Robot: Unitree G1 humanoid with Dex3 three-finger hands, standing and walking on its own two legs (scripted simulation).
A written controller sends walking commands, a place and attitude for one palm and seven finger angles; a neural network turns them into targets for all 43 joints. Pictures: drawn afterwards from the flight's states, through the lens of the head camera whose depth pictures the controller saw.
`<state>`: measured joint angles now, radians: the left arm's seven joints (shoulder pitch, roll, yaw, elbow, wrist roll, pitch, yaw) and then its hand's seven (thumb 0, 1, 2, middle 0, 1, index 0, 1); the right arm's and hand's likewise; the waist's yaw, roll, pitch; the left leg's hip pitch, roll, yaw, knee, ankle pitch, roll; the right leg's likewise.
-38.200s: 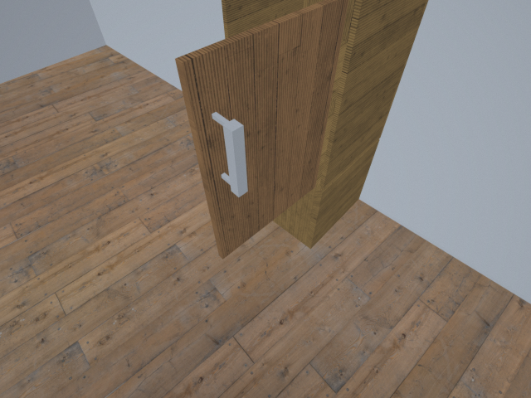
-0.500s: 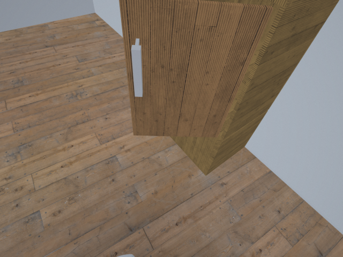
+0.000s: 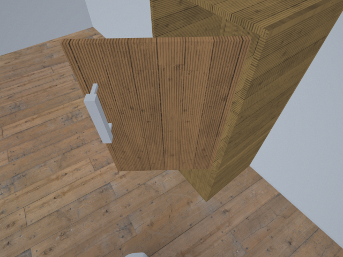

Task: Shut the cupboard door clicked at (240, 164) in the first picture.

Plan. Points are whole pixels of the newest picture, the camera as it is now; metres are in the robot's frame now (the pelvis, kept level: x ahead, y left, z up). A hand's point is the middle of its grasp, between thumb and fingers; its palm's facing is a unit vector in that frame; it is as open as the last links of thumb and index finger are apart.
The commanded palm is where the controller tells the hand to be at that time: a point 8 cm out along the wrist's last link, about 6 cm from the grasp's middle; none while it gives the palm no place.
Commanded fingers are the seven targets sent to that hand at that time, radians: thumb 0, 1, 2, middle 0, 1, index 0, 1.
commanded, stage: come to a stop and stand still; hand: left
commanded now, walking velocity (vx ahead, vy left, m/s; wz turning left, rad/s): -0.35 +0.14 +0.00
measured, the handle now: (101, 114) +0.46 +0.22 +0.05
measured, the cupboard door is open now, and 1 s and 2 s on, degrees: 54 54 54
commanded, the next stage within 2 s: look again from close up in 1.92 s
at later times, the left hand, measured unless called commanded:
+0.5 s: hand out of the picture +0.06 +0.21 -0.18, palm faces +0.00 -0.97 -0.26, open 7.4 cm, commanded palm none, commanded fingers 0.00 0.90 0.90 -0.20 -0.30 -0.20 -0.30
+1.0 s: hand out of the picture -0.02 +0.23 -0.20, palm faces -0.03 -0.97 -0.24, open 7.4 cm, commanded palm none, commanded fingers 0.00 0.90 0.90 -0.20 -0.30 -0.20 -0.30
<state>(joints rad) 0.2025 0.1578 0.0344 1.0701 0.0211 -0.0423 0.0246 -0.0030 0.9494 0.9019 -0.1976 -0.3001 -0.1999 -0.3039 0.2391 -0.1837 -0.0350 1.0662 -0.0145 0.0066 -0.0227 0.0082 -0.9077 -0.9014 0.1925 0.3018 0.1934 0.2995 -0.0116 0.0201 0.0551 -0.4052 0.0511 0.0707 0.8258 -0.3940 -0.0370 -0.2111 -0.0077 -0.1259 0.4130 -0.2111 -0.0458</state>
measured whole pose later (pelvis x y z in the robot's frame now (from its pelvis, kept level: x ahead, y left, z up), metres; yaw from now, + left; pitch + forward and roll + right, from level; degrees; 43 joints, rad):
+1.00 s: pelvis -0.07 +0.01 -0.03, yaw +0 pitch -4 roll -3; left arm 0.30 0.27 0.03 0.93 0.03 0.04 0.01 0.01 0.91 0.90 -0.20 -0.30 -0.20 -0.30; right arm 0.32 -0.24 -0.06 0.96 -0.03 0.02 0.00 0.01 -0.90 -0.90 0.20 0.30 0.20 0.30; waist -0.04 -0.01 0.05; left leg -0.47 -0.01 0.00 0.68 -0.23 0.05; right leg -0.30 -0.02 0.02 0.68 -0.37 0.02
